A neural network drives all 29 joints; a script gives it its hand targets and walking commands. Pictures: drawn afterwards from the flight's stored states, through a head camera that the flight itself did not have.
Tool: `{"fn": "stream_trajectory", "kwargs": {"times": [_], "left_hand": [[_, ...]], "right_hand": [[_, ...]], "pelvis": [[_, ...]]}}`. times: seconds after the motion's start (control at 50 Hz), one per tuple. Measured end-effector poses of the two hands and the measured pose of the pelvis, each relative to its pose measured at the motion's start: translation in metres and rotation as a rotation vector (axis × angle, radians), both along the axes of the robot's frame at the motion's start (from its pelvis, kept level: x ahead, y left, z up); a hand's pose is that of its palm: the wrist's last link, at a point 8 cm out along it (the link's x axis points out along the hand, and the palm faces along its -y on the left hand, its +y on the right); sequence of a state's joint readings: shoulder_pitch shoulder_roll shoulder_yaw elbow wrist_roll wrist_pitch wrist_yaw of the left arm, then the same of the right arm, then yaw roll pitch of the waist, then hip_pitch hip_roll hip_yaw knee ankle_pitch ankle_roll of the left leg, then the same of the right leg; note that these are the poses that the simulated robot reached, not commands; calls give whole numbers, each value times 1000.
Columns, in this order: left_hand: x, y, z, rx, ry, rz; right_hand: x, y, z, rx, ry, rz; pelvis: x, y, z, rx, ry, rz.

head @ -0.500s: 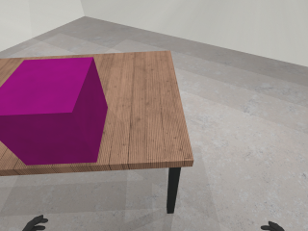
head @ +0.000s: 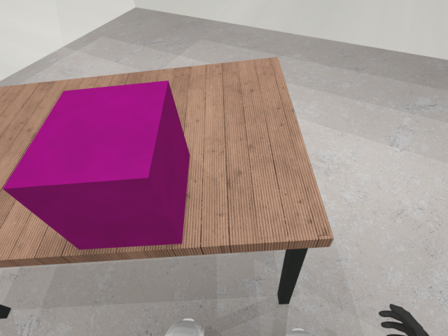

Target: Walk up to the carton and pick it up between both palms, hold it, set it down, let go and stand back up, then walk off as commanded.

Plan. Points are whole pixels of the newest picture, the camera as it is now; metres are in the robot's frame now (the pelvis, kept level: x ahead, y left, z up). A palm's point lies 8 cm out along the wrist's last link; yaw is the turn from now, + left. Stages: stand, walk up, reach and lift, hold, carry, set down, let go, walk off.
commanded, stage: walk up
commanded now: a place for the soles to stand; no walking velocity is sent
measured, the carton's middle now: (122, 167) +0.46 +0.23 +0.04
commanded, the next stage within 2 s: none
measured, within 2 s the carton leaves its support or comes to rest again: neither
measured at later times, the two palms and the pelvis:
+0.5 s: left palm out of the picture +0.13 +0.42 -0.05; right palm out of the picture +0.13 -0.22 -0.06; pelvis +0.01 +0.10 +0.00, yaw +0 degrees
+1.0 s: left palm (16, 311) +0.19 +0.38 -0.03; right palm (381, 333) +0.15 -0.24 -0.05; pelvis +0.02 +0.08 +0.01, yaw +0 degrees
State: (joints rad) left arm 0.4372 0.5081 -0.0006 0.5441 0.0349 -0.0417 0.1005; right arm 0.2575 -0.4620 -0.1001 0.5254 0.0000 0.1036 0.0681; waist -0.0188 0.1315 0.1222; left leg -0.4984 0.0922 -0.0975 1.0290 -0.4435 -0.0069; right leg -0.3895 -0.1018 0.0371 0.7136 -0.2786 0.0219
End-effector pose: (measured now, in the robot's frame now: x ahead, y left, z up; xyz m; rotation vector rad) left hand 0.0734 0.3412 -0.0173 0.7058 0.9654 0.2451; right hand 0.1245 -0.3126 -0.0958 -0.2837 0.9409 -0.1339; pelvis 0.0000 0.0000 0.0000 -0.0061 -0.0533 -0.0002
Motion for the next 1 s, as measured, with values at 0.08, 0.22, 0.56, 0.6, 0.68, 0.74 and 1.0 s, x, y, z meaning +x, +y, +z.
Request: {"fn": "stream_trajectory", "kwargs": {"times": [0.08, 0.22, 0.56, 0.6, 0.68, 0.74, 1.0], "left_hand": [[20, 47, -21, -23, -44, -37], [61, 58, -38, -168, -171, -38], [70, 76, -33, -214, -106, -58], [76, 74, -31, -215, -107, -62], [89, 67, -27, -220, -118, -65], [100, 62, -22, -219, -138, -72], [117, 42, -9, -232, -208, -85]], "right_hand": [[-1, 34, 6, -55, -18, 8], [-24, 61, 42, -140, -18, -22], [5, 95, 41, -126, -64, 22], [8, 93, 42, -125, -63, 25], [18, 90, 44, -121, -68, 30], [25, 87, 44, -117, -77, 33], [26, 75, 44, -104, -98, 28]], "pelvis": [[0, 39, -14, -16, -22, 7], [0, 75, -5, -23, -57, -10], [10, 99, 2, -27, -21, -8], [13, 97, 3, -26, -14, -7], [18, 93, 7, -22, -5, -6], [21, 89, 8, -17, -2, -4], [18, 77, 10, -3, -16, 0]]}}
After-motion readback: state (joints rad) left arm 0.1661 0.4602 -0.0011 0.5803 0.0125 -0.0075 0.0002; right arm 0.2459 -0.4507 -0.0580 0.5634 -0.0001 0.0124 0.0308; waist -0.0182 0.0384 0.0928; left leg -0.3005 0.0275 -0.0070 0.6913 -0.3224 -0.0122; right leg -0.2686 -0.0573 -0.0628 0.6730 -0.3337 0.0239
